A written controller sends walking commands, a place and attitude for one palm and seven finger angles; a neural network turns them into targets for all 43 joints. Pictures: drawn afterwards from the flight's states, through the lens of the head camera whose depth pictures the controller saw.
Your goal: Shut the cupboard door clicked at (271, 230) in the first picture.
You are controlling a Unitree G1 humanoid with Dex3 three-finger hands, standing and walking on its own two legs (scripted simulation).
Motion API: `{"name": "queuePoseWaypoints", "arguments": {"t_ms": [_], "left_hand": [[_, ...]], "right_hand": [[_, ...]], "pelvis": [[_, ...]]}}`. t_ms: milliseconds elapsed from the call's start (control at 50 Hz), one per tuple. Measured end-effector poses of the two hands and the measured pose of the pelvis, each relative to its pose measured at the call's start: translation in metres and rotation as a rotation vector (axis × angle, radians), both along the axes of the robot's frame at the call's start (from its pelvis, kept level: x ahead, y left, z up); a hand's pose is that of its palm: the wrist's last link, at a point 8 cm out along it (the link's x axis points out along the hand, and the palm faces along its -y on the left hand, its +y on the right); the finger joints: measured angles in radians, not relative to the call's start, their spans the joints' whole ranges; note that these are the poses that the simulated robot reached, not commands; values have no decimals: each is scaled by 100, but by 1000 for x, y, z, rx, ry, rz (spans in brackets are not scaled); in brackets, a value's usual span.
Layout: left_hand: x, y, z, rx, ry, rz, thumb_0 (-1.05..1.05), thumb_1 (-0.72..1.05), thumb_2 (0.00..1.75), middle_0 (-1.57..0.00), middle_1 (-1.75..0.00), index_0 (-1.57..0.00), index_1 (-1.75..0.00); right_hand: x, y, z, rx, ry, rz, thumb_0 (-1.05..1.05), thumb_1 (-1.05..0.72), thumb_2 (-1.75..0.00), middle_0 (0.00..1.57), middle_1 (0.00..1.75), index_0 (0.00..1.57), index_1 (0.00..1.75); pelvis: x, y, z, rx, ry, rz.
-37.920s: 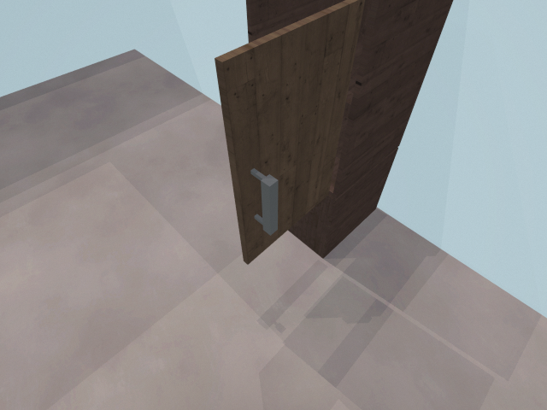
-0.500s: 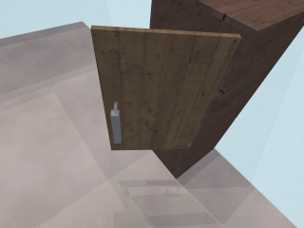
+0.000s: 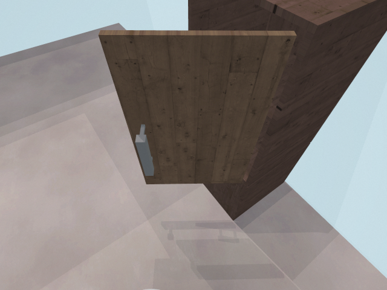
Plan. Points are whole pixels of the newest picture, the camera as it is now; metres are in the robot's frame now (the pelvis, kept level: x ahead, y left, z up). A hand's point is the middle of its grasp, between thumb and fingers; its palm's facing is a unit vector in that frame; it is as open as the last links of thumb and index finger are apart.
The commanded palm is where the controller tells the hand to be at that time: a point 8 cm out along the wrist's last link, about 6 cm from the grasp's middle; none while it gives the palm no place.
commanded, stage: come to a stop and stand still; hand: left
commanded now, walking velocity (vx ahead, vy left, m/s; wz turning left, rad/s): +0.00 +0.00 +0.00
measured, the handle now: (146, 151) +0.47 +0.18 -0.09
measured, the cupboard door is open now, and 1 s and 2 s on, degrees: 56 56 56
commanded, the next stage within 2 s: look again from close up in 0.72 s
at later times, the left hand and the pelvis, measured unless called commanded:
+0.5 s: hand out of the picture +0.01 +0.24 -0.17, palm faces -0.03 -0.96 -0.27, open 7.4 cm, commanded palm none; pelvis -0.03 +0.03 -0.01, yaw -2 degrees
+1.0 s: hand out of the picture +0.09 +0.26 -0.15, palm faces -0.06 -0.93 -0.36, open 7.4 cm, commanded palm none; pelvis -0.02 +0.02 +0.00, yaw -2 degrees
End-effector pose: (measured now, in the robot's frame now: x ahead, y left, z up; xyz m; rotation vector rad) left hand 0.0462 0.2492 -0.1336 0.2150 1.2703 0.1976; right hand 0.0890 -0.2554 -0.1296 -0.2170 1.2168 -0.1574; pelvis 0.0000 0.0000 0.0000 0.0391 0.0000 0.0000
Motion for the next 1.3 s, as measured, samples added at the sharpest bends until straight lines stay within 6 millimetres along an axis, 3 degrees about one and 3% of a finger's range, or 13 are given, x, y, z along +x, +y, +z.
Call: {"name": "queuePoseWaypoints", "arguments": {"t_ms": [80,300,520,680,820,1060,1180,1300], "left_hand": [[-6,20,-12,3,-45,-2,0,90,90,-20,-30,-20,-30],[-24,38,-8,11,-70,-53,0,91,90,-20,-30,-20,-30],[-37,35,-6,5,-32,-68,0,91,90,-20,-30,-20,-30],[-24,41,-3,21,-31,-93,0,90,90,-20,-30,-20,-30],[1,53,8,60,-62,-117,0,90,90,-20,-30,-20,-30],[41,58,26,98,-124,-133,0,91,90,-20,-30,-20,-30],[48,52,27,88,-133,-127,0,90,90,-20,-30,-20,-30],[44,47,24,72,-114,-112,0,90,90,-20,-30,-20,-30]], "right_hand": [[-5,16,-7,-17,-81,26,1,-91,-90,20,29,20,30],[-32,64,-14,79,-154,-11,1,-91,-89,20,29,20,30],[-86,37,-16,27,-19,-70,0,-92,-89,20,30,20,30],[-110,10,-9,-30,58,-91,1,-91,-89,20,29,20,30],[-98,-9,-1,-61,52,-81,1,-91,-89,20,29,20,30],[-40,-23,10,-71,-30,-28,1,-91,-89,20,29,20,30],[-17,-23,14,-68,-57,-5,1,-91,-89,20,29,20,30],[-8,-22,16,-68,-56,8,1,-91,-89,20,29,20,30]], "pelvis": [[-8,16,-16,-34,-20,18],[-23,35,-19,-35,-47,-33],[-33,32,-14,-22,-36,-40],[-32,28,-10,-23,-34,-37],[-27,23,-6,-23,-33,-35],[-14,17,0,-24,-37,-25],[-8,14,3,-26,-40,-20],[-4,12,4,-29,-41,-15]]}}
